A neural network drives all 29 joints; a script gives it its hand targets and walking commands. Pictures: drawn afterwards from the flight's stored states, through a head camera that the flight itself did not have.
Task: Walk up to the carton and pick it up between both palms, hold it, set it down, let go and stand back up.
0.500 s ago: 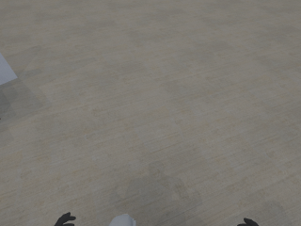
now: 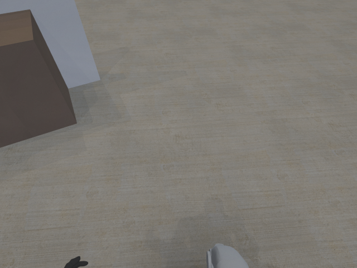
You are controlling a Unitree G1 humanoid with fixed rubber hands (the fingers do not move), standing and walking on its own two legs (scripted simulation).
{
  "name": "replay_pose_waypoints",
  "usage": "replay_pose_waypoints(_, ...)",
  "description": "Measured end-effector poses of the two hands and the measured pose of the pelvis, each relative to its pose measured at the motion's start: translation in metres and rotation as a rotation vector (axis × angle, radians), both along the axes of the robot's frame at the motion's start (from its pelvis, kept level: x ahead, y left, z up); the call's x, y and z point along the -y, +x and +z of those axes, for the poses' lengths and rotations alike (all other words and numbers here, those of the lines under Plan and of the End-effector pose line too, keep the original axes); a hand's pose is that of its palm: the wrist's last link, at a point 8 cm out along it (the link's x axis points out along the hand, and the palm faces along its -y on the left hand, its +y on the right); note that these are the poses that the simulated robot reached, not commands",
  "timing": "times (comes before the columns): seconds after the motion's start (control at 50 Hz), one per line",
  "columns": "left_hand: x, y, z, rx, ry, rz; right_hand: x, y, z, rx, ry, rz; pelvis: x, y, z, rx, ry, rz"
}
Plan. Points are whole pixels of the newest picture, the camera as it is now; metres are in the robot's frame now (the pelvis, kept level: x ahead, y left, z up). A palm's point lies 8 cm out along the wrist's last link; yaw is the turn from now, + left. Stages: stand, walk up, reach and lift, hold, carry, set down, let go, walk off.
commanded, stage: walk up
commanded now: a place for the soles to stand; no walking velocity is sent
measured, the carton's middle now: out of the picture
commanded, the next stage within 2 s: none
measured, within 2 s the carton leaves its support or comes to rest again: neither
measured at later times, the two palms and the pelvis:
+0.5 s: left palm out of the picture +0.06 +0.30 -0.08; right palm (215, 163) +0.41 -0.13 -0.10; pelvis +0.20 +0.06 +0.01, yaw +20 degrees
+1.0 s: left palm out of the picture +0.38 +0.56 -0.08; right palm (156, 137) +0.54 +0.04 -0.11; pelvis +0.40 +0.27 +0.01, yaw +30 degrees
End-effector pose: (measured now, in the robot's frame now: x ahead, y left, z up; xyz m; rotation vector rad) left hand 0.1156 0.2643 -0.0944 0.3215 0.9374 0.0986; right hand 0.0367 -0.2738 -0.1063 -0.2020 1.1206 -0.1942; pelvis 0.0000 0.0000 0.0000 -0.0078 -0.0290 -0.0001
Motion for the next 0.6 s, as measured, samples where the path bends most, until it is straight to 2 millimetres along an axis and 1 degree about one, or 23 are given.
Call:
replay_pose_waypoints(0.04,-0.005,0.012,0.005,0.013,0.011,0.025,-0.005,0.016,-0.005,-0.002,0.018,0.011,-0.002,0.016,0.0,0.0,0.008,0.022)
replay_pose_waypoints(0.1,-0.011,0.03,0.011,0.029,0.033,0.064,-0.01,0.049,-0.012,0.005,0.045,0.038,-0.002,0.042,-0.002,-0.004,0.018,0.055)
replay_pose_waypoints(0.16,-0.016,0.044,0.011,0.058,0.068,0.109,-0.012,0.093,-0.024,0.016,0.065,0.088,0.002,0.071,-0.011,-0.008,0.025,0.09)
replay_pose_waypoints(0.2,-0.02,0.045,0.009,0.062,0.1,0.148,-0.015,0.127,-0.029,0.014,0.059,0.157,0.003,0.086,-0.015,-0.001,-0.001,0.127)
replay_pose_waypoints(0.26,-0.028,0.027,0.014,0.037,0.132,0.258,-0.027,0.178,-0.021,0.0,0.038,0.296,0.0,0.107,-0.008,0.004,0.011,0.213)
replay_pose_waypoints(0.32,-0.031,-0.002,0.021,-0.045,0.132,0.355,-0.039,0.235,-0.007,0.03,0.029,0.399,-0.01,0.127,0.004,0.006,0.028,0.247)
replay_pose_waypoints(0.36,-0.031,-0.023,0.023,-0.125,0.125,0.404,-0.052,0.272,0.001,0.064,0.039,0.441,-0.018,0.14,0.009,0.006,0.029,0.268)
replay_pose_waypoints(0.42,-0.034,-0.047,0.023,-0.23,0.104,0.483,-0.081,0.32,0.006,0.096,0.069,0.487,-0.033,0.164,0.012,0.005,0.026,0.306)
replay_pose_waypoints(0.46,-0.037,-0.055,0.021,-0.279,0.084,0.521,-0.107,0.347,0.008,0.106,0.096,0.514,-0.044,0.181,0.013,0.001,0.022,0.331)
replay_pose_waypoints(0.52,-0.041,-0.057,0.016,-0.334,0.043,0.568,-0.158,0.389,0.008,0.125,0.138,0.568,-0.066,0.205,0.011,-0.006,0.011,0.367)
replay_pose_waypoints(0.56,-0.047,-0.054,0.009,-0.365,0.014,0.6,-0.197,0.417,0.006,0.142,0.161,0.612,-0.084,0.222,0.007,-0.012,0.001,0.388)
replay_pose_waypoints(0.6,-0.058,-0.048,0.0,-0.395,-0.013,0.628,-0.237,0.444,0.004,0.16,0.175,0.653,-0.105,0.239,0.0,-0.02,-0.01,0.403)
